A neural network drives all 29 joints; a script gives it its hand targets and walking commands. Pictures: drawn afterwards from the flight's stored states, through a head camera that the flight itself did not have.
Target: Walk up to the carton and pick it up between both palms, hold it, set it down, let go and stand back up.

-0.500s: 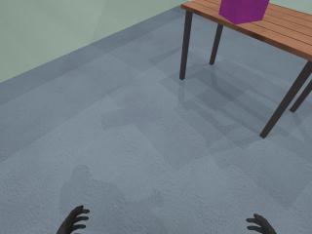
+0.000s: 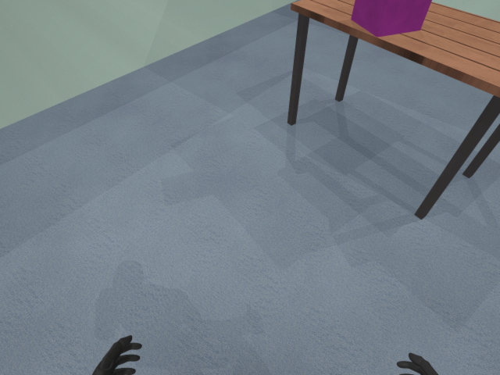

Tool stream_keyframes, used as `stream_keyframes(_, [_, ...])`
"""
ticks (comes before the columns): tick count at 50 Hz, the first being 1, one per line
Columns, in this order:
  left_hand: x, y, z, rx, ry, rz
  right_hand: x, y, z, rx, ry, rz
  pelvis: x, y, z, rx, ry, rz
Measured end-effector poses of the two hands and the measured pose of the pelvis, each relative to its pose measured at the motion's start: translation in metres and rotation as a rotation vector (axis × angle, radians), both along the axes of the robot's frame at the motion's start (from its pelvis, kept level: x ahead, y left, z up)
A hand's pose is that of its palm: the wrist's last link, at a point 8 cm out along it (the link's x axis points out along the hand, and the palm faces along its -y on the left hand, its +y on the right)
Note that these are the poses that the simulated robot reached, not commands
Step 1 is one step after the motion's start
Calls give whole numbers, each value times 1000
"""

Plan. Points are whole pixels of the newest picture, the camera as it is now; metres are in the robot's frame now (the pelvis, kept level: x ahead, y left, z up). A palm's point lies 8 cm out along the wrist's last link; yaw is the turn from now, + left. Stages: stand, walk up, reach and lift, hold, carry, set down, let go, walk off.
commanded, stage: stand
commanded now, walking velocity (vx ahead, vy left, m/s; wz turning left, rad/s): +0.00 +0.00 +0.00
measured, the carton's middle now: out of the picture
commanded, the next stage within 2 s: walk up in 1.34 s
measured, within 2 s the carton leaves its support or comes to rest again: neither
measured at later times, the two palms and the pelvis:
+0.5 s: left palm out of the picture +0.10 +0.26 -0.10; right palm out of the picture +0.08 -0.27 -0.10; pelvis -0.01 +0.00 +0.01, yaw +0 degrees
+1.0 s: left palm out of the picture +0.09 +0.27 -0.10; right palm out of the picture +0.07 -0.27 -0.10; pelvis -0.02 +0.00 +0.01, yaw +0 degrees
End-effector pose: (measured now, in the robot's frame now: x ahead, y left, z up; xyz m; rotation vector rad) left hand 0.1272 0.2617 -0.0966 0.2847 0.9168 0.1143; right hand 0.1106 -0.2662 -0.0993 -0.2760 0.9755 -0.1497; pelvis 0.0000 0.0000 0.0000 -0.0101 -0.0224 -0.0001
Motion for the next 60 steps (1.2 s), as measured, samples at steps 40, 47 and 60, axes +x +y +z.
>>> stream_keyframes(40, [-36, 5, -7, -1, 107, 26, -39, -2, -4, -1, 103, -26, -16, 1, 8, -2, 18, 0])
stream_keyframes(47, [-41, 5, -8, -1, 122, 29, -43, -3, -4, -1, 117, -29, -17, 1, 9, -1, 20, 0])
stream_keyframes(60, [-45, 5, -8, -1, 136, 34, -48, -3, -5, 0, 129, -34, -18, 1, 10, -1, 22, 0])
